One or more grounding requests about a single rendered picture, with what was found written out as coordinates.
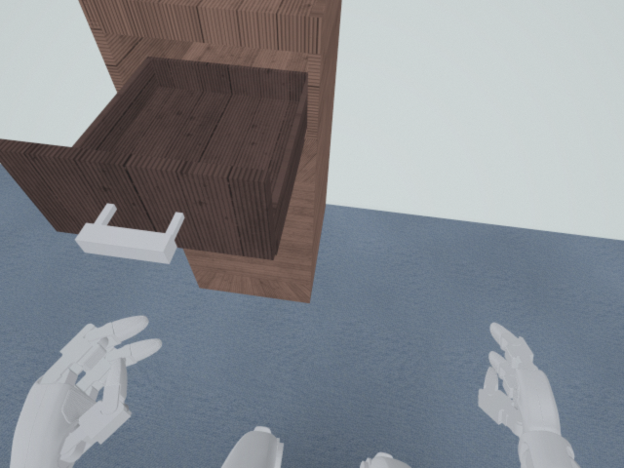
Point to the left robot hand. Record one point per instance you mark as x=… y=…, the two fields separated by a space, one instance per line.
x=45 y=436

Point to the handle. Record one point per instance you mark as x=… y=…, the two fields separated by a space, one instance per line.
x=99 y=238

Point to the drawer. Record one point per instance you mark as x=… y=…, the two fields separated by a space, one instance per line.
x=220 y=143

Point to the right robot hand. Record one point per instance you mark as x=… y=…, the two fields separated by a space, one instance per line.
x=533 y=399

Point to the robot left thigh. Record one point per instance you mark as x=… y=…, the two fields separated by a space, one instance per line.
x=256 y=449

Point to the cabinet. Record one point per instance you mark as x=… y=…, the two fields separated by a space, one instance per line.
x=295 y=35

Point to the robot right forearm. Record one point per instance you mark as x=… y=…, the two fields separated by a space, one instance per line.
x=543 y=449

